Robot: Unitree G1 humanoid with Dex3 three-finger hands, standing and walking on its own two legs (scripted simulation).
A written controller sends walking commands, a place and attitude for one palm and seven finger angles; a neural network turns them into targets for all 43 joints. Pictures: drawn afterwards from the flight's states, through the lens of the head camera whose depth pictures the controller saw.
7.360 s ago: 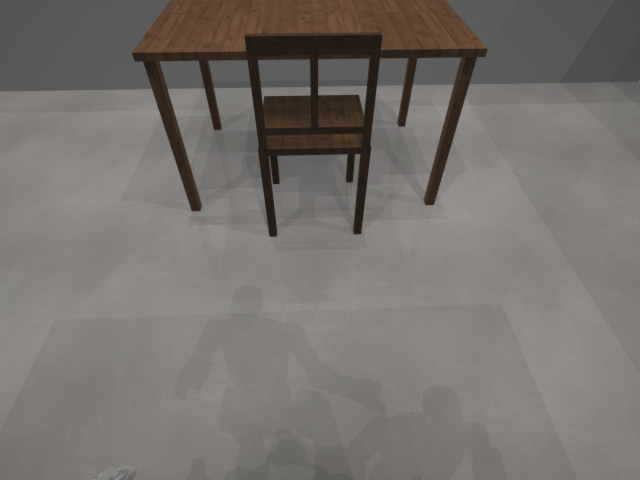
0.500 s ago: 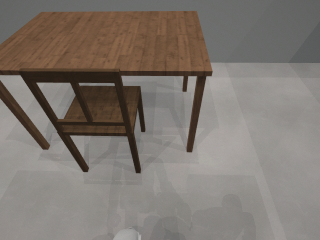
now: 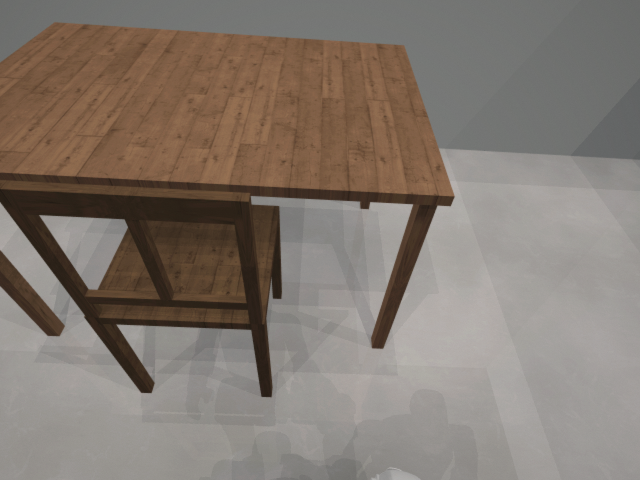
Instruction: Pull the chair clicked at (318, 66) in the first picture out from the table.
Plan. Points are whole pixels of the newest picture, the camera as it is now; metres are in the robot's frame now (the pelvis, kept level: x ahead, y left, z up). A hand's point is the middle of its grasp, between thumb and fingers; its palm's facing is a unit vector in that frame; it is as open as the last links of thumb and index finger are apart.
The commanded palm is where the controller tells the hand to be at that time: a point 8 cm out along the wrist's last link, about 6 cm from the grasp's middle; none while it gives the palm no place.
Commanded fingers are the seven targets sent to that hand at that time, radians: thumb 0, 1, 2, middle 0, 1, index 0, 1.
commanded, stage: come to a stop and stand still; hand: left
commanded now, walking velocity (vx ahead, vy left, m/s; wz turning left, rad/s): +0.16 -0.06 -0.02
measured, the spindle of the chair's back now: (152, 260) +0.50 +0.35 -0.12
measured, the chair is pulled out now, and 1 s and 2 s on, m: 0.00 0.00 0.00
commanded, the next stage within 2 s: look again from close up in 1.52 s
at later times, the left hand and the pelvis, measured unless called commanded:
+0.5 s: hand out of the picture +0.13 +0.18 -0.18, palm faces +0.06 -0.97 -0.25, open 7.3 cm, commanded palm none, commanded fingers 0.00 0.90 0.90 -0.20 -0.30 -0.20 -0.30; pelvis +0.04 -0.02 -0.02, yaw +2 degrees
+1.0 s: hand out of the picture -0.01 +0.18 -0.18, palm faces -0.01 -0.98 -0.18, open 7.4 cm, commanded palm none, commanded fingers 0.00 0.90 0.90 -0.20 -0.30 -0.20 -0.30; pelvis +0.01 +0.00 +0.00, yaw -1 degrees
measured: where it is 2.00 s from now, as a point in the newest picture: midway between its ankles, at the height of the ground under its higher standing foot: outside the picture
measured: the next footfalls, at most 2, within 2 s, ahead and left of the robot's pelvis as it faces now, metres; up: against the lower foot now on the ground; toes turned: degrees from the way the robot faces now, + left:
right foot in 0.18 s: +0.20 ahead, -0.15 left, +0.00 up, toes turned -7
left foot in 0.58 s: +0.11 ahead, +0.07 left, +0.00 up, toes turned +4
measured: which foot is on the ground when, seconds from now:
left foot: down 0.00-0.20, up 0.22-0.56, down 0.58-1.00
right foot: up 0.00-0.16, down 0.18-0.58, up 0.60-1.00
